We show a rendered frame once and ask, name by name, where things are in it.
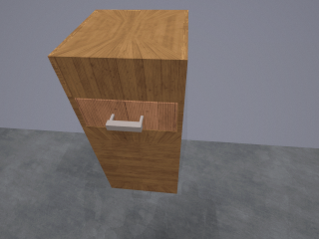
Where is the handle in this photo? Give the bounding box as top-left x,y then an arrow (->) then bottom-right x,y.
106,114 -> 144,132

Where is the drawer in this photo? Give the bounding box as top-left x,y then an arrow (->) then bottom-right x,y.
75,98 -> 178,131

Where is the cabinet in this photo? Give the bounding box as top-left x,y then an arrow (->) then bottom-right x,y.
47,9 -> 188,194

